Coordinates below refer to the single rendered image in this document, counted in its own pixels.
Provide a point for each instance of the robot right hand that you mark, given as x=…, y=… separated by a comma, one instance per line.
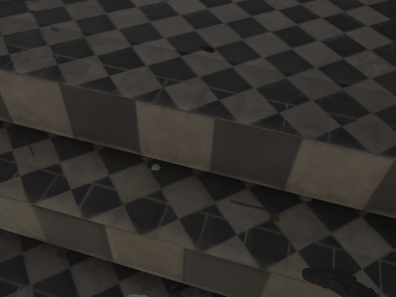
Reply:
x=339, y=281

